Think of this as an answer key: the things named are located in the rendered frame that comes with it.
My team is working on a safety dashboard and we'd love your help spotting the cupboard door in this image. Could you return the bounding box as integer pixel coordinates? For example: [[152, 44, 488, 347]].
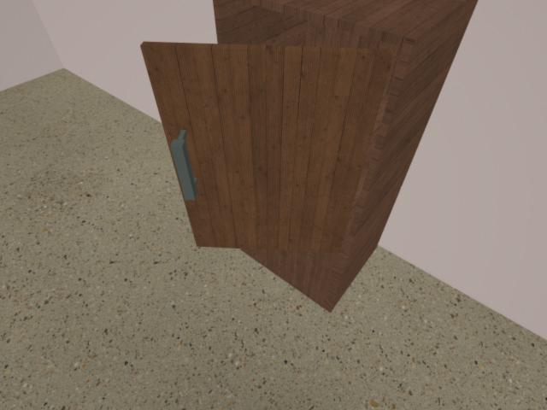
[[140, 42, 394, 253]]

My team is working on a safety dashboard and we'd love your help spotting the handle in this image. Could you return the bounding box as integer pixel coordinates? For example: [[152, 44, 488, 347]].
[[170, 130, 197, 201]]

